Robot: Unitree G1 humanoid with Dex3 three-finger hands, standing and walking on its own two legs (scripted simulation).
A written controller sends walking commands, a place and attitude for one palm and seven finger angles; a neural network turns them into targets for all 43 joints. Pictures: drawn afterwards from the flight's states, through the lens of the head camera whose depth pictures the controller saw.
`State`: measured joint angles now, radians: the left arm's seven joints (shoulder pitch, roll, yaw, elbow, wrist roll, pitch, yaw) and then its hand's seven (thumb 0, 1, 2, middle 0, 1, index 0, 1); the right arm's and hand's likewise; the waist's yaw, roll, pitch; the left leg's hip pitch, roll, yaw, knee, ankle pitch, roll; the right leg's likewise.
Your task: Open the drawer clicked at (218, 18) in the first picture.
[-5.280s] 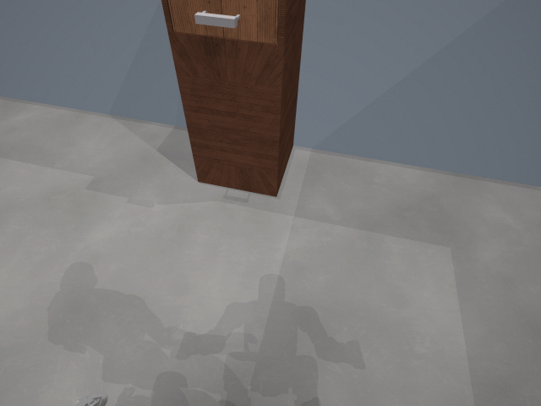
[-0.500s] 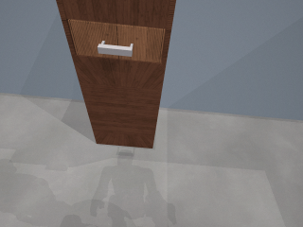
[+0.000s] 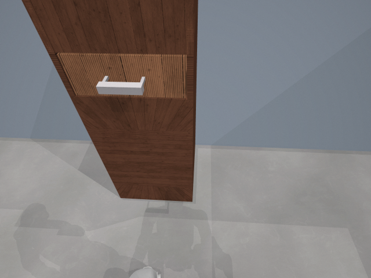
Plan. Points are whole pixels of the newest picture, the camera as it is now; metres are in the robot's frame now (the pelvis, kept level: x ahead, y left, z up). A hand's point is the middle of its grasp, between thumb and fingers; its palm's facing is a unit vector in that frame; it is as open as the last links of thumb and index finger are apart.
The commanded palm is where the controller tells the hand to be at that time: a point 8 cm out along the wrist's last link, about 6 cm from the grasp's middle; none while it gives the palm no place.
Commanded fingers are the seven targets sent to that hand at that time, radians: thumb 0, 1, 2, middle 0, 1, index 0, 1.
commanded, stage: take the last steps up to it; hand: left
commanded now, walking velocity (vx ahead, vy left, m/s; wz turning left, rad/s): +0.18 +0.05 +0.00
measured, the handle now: (122, 83) +0.64 +0.23 +0.07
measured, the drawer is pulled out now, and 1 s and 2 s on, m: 0.00 0.00 0.00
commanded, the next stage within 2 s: come to a stop and stand still in 0.06 s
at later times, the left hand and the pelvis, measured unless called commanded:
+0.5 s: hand (108, 273) +0.17 +0.21 -0.18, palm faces +0.04 -0.97 -0.24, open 7.4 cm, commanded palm none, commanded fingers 0.00 0.90 0.90 -0.20 -0.30 -0.20 -0.30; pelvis +0.11 +0.02 -0.01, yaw -1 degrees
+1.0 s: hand out of the picture +0.13 +0.20 -0.17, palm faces +0.07 -0.97 -0.23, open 7.4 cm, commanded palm none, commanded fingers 0.00 0.90 0.90 -0.20 -0.30 -0.20 -0.30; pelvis +0.09 +0.01 +0.00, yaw +1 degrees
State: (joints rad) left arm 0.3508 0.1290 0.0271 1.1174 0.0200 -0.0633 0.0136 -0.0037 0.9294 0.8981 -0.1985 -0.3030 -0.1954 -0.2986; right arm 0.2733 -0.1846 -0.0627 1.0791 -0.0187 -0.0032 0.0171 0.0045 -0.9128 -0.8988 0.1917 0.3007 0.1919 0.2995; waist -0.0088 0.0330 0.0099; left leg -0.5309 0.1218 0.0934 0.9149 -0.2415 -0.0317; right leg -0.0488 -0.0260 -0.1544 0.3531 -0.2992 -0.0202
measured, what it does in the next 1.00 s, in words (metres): steps on the spot: left foot, then right foot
